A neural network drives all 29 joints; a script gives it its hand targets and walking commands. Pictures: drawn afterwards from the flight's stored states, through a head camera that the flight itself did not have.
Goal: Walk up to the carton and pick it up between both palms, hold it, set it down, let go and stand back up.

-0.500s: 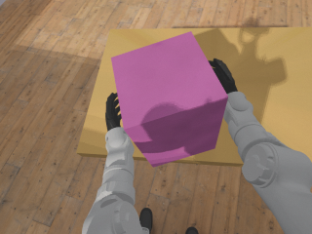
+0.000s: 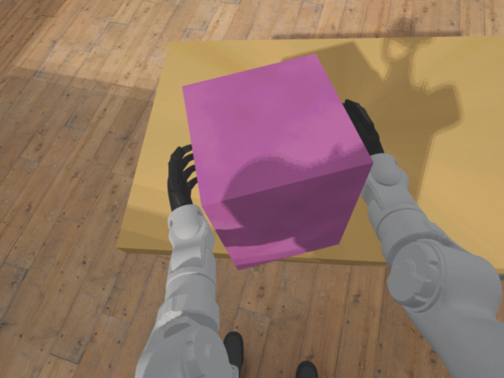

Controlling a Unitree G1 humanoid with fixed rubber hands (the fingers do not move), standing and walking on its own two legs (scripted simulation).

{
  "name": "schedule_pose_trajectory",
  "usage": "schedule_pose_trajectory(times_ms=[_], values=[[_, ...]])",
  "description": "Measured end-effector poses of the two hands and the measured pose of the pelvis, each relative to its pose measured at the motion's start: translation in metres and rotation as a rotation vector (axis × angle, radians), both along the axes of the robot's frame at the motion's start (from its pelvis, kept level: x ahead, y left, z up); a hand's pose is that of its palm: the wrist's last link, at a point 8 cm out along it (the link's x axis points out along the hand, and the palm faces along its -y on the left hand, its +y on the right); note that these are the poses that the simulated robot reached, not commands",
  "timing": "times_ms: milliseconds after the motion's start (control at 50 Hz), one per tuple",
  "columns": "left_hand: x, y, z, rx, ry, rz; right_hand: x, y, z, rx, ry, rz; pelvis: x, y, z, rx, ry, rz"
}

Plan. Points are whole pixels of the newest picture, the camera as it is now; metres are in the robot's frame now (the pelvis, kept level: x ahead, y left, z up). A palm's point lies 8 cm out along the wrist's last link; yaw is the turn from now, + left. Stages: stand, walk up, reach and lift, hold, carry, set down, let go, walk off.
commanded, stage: set down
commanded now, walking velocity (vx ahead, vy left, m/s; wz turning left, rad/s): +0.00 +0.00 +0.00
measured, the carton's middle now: (271, 176) +0.44 +0.07 -0.05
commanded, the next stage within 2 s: none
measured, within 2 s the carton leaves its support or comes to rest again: rests again in 0.52 s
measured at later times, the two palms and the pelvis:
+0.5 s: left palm (184, 200) +0.37 +0.20 -0.01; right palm (366, 152) +0.47 -0.08 +0.01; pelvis +0.00 +0.00 +0.00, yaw +0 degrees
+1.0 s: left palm (183, 200) +0.37 +0.20 -0.01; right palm (366, 154) +0.47 -0.08 +0.00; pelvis +0.00 +0.00 +0.00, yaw +0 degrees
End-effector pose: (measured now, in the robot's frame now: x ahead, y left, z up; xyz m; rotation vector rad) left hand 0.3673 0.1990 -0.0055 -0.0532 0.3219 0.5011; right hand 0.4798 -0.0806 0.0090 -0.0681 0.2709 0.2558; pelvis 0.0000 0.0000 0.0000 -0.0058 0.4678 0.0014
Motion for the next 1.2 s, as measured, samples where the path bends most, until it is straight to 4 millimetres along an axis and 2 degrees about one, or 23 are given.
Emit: schedule_pose_trajectory(times_ms=[1100, 1200], values=[[-0.001, 0.001, -0.006, 0.022, -0.025, -0.017, -0.007, -0.002, -0.004, -0.009, -0.018, -0.009, -0.001, 0.000, -0.002, 0.000, 0.001, -0.003], [-0.001, 0.001, -0.011, 0.020, -0.001, -0.022, -0.006, -0.003, -0.009, -0.020, 0.019, -0.001, -0.002, 0.001, -0.004, -0.007, 0.016, -0.006]])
